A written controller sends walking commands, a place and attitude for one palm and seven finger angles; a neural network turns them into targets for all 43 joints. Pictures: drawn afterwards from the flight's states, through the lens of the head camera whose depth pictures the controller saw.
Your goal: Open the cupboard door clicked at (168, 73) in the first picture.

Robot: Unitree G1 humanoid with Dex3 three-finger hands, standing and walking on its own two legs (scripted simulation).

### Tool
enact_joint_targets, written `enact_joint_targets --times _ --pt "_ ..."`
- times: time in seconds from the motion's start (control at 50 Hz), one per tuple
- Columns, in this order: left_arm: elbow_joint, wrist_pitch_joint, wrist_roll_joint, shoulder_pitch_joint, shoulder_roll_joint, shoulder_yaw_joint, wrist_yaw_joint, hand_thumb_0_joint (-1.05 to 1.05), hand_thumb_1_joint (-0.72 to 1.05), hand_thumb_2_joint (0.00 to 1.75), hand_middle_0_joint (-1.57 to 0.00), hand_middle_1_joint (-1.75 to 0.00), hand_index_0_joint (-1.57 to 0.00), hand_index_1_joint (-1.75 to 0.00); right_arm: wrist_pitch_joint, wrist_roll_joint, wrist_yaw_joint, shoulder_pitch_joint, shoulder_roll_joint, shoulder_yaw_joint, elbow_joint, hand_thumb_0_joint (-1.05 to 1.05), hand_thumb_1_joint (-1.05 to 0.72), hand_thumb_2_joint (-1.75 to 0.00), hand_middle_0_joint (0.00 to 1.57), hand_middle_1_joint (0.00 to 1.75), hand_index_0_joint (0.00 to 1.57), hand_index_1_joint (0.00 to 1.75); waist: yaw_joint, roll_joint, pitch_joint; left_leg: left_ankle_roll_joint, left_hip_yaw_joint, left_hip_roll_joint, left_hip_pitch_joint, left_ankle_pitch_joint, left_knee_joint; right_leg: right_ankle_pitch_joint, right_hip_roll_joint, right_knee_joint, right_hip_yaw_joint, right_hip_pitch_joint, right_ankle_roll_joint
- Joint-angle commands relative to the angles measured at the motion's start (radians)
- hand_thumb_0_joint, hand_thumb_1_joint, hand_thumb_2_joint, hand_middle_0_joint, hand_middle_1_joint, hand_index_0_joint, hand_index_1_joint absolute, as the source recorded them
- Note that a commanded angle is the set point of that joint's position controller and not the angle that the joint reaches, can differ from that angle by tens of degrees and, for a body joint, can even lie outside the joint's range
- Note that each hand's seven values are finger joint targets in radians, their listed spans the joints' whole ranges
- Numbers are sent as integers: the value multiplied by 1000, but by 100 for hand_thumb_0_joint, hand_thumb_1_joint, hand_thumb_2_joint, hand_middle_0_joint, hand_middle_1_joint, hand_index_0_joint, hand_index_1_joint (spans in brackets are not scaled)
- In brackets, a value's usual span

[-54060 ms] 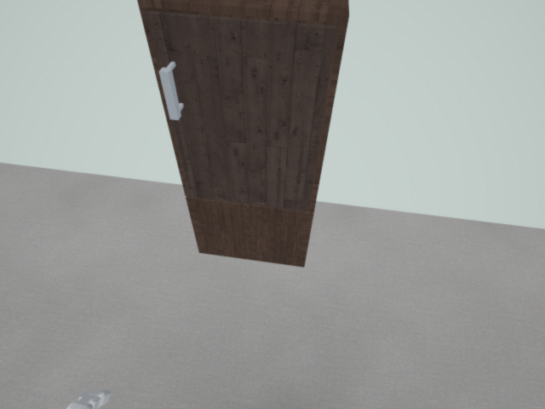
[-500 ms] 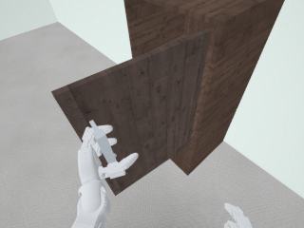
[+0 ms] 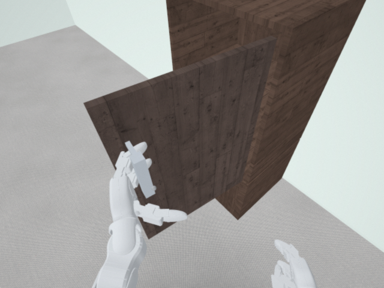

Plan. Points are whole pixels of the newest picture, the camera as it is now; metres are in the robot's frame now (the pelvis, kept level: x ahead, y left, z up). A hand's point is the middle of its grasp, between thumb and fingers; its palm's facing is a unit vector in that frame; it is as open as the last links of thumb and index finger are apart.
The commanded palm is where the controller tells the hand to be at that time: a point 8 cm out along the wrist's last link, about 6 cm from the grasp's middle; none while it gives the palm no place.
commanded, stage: slide the hand sideways off the handle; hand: left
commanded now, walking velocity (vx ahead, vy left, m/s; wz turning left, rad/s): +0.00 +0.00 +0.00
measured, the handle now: (139, 169) +0.34 +0.14 +0.07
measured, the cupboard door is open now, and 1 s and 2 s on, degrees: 82 82 82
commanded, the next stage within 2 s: draw the hand back to the body in 1.20 s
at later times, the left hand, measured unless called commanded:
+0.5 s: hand (143, 198) +0.27 +0.12 +0.08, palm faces -0.16 -0.99 -0.02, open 16.1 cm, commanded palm +0.24 +0.18 +0.07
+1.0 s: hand (105, 224) +0.22 +0.18 +0.07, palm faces -0.08 -0.99 -0.07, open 16.3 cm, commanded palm +0.19 +0.24 +0.07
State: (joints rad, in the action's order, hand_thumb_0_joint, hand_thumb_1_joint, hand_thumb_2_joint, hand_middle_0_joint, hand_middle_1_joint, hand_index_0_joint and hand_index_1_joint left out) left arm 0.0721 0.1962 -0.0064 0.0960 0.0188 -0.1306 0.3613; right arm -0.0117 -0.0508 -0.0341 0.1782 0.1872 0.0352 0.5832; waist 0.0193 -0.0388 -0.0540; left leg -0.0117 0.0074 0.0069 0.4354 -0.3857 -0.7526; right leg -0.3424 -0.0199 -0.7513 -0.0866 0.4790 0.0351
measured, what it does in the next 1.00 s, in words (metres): stands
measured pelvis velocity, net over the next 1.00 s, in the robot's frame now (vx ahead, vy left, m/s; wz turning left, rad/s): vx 0.02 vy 0.01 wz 0.00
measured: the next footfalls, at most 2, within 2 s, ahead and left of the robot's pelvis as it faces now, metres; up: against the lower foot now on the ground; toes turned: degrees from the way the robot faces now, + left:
none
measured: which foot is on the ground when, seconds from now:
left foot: down 0.00-1.00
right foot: down 0.00-1.00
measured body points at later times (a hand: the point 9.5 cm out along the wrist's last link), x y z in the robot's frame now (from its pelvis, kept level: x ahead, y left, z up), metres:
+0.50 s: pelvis +0.01 +0.03 +0.00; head +0.02 +0.02 +0.45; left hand +0.27 +0.17 +0.08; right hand +0.17 -0.19 -0.08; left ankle +0.00 +0.13 -0.71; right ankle +0.03 -0.10 -0.71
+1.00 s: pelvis +0.02 +0.01 -0.01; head +0.05 +0.00 +0.43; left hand +0.22 +0.23 +0.07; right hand +0.21 -0.22 -0.09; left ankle +0.00 +0.13 -0.71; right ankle +0.03 -0.10 -0.71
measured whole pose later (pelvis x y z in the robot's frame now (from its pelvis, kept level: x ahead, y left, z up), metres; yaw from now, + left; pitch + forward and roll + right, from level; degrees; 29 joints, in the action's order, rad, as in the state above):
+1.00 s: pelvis +0.02 +0.01 -0.01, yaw +0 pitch +7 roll -1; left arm -0.19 0.22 -0.26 0.45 -0.24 0.14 -0.30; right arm -0.17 0.02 -0.06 0.24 0.25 0.03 0.51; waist 0.02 -0.05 -0.07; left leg 0.00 0.02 0.02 0.53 -0.48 -0.89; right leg -0.42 -0.01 -0.85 -0.10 0.56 0.03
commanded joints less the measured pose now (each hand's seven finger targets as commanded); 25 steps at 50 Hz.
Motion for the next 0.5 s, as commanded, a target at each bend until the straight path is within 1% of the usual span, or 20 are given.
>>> enact_joint_targets --times 0.0,0.02,0.04,0.06,0.08,0.1,0.12,0.14,0.16,0.18,0.22,0.24,0.26,0.28,0.32,0.34,0.36,0.4,0.42,0.48 --pt "-167 84 110 -276 -79 -138 -151 0 -50 30 -15 -30 -15 -30 -59 0 -7 -37 136 -29 -125 0 -90 -90 20 30 20 30 -91 124 -130 38 -4 -16 -32 99 95 122 -3 118 65 -55 -13" --pt "-212 112 71 -332 -155 -48 -256 0 -50 30 -15 -30 -15 -30 -61 14 -14 -25 137 -43 -147 0 -90 -90 20 30 20 30 -59 88 -198 39 0 -18 -24 132 86 179 -5 96 66 -87 -4" --pt "-226 134 60 -335 -192 -33 -320 0 -50 30 -15 -30 -15 -30 -65 15 -23 -31 130 -37 -152 0 -90 -90 20 30 20 30 -42 63 -229 42 -3 -23 -26 157 83 221 -8 82 75 -121 -3" --pt "-235 145 42 -336 -201 -27 -375 0 -50 30 -15 -30 -15 -30 -73 22 -28 -37 127 -36 -159 0 -90 -90 20 30 20 30 -35 61 -244 40 -2 -24 -26 159 84 229 -7 82 78 -137 -4" --pt "-218 147 16 -335 -184 -45 -434 0 -50 30 -15 -30 -15 -30 -84 32 -31 -40 126 -32 -164 0 -90 -90 20 30 20 30 -46 60 -225 39 2 -23 -27 151 85 220 -5 84 75 -125 -5" --pt "-213 141 -23 -336 -165 -67 -498 0 -50 30 -15 -30 -15 -30 -98 43 -32 -44 129 -26 -173 0 -90 -90 20 30 20 30 -49 35 -213 38 8 -25 -29 133 88 196 -1 87 70 -114 -3" --pt "-185 119 -75 -340 -138 -86 -556 0 -50 30 -15 -30 -15 -30 -110 58 -34 -49 132 -20 -180 0 -90 -90 20 30 20 30 -62 30 -179 37 15 -23 -28 108 94 163 2 96 65 -101 0" --pt "-180 103 -127 -342 -116 -76 -584 0 -50 30 -15 -30 -15 -30 -124 68 -37 -53 129 -17 -185 0 -90 -90 20 30 20 30 -60 49 -155 34 25 -22 -25 85 103 131 5 105 51 -90 -3" --pt "-187 85 -170 -307 -119 -36 -595 0 -50 30 -15 -30 -15 -30 -138 76 -39 -61 133 -18 -194 0 -90 -90 20 30 20 30 -39 53 -160 29 31 -21 -25 64 112 93 9 111 41 -90 -4" --pt "-186 66 -199 -276 -122 -6 -593 0 -50 30 -15 -30 -15 -30 -151 80 -41 -64 136 -17 -200 0 -90 -90 20 30 20 30 -29 79 -158 26 36 -22 -17 50 119 67 10 115 32 -94 -7" --pt "-160 39 -216 -221 -122 28 -563 0 -50 30 -15 -30 -15 -30 -169 82 -35 -62 140 -13 -202 0 -90 -90 20 30 20 30 -12 89 -128 19 46 -21 -2 34 136 24 12 112 16 -81 -7" --pt "-190 37 -204 -229 -129 37 -541 0 -50 30 -15 -30 -15 -30 -174 82 -28 -56 141 -17 -203 0 -90 -90 20 30 20 30 -12 67 -135 14 49 -19 -7 43 139 30 11 98 11 -71 -7" --pt "-212 34 -189 -199 -137 52 -516 0 -50 30 -15 -30 -15 -30 -178 78 -20 -49 138 -21 -207 0 -90 -90 20 30 20 30 1 57 -143 11 48 -17 -12 60 140 43 10 87 8 -71 -6" --pt "-234 34 -170 -177 -140 51 -495 0 -50 30 -15 -30 -15 -30 -179 74 -13 -42 137 -23 -212 0 -90 -90 20 30 20 30 2 60 -149 12 45 -14 -19 82 137 63 10 82 8 -70 -5" --pt "-235 30 -131 -122 -190 92 -460 0 -50 30 -15 -30 -15 -30 -174 69 -4 -27 144 -29 -211 0 -90 -90 20 30 20 30 10 72 -144 9 41 -8 -7 107 137 77 12 71 8 -74 -2" --pt "-267 30 -117 -134 -176 71 -453 0 -50 30 -15 -30 -15 -30 -173 66 1 -30 140 -27 -221 0 -90 -90 20 30 20 30 6 52 -152 8 38 -8 -11 111 134 81 9 65 10 -67 -3" --pt "-270 28 -107 -113 -191 83 -447 0 -50 30 -15 -30 -15 -30 -172 65 3 -28 139 -29 -221 0 -90 -90 20 30 20 30 5 45 -143 8 34 -7 -6 105 129 77 11 64 15 -62 -2" --pt "-294 26 -99 -63 -188 82 -445 0 -50 30 -15 -30 -15 -30 -168 65 7 -25 137 -29 -231 0 -90 -90 20 30 20 30 10 31 -144 5 29 -5 -4 115 127 84 14 57 12 -63 1" --pt "-291 20 -101 -33 -204 101 -445 0 -50 30 -15 -30 -15 -30 -165 63 6 -23 141 -30 -232 0 -90 -90 20 30 20 30 15 56 -144 7 30 -4 6 125 127 95 15 59 12 -77 2" --pt "-357 16 -109 39 -210 118 -456 0 -50 30 -15 -30 -15 -30 -160 63 6 -23 136 -32 -248 0 -90 -90 20 30 20 30 20 20 -172 5 14 -5 -8 181 111 159 16 47 15 -96 2"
